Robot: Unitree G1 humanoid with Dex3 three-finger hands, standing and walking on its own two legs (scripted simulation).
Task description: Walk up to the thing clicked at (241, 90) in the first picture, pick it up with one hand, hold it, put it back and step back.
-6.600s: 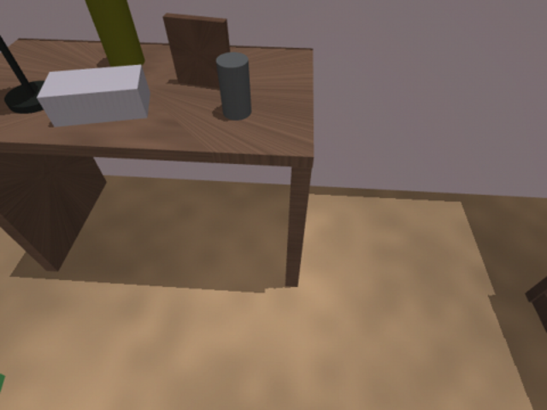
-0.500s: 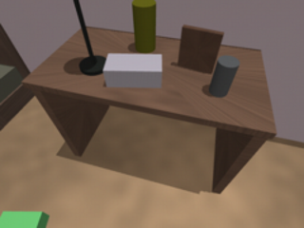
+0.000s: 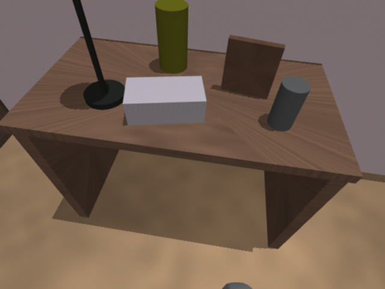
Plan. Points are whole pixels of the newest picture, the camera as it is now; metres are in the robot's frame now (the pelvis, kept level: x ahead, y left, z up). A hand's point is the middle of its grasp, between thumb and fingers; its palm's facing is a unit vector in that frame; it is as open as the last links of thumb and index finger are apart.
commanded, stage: walk up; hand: right
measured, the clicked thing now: (287, 105) +0.60 -0.26 +0.02
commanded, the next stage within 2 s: stand in 1.94 s
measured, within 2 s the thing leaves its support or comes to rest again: neither
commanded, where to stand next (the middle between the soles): +0.16 +0.02 m, yaw -8 degrees
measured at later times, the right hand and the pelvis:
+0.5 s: hand out of the picture +0.15 -0.24 -0.17, palm faces +0.08 +0.93 -0.36, open 7.3 cm; pelvis +0.12 +0.03 -0.02, yaw -6 degrees
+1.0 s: hand (303, 282) +0.17 -0.25 -0.16, palm faces +0.14 +0.91 -0.38, open 7.3 cm; pelvis +0.13 +0.03 -0.02, yaw -10 degrees
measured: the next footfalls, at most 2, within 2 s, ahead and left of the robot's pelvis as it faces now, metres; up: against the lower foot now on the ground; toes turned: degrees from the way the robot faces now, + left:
right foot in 0.22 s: +0.20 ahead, -0.11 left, +0.00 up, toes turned -4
left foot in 0.50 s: +0.20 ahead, +0.16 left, +0.00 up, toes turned -9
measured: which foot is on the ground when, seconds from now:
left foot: down 0.00-0.24, up 0.26-0.48, down 0.50-1.00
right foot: up 0.00-0.20, down 0.22-0.54, up 0.56-0.78, down 0.80-1.00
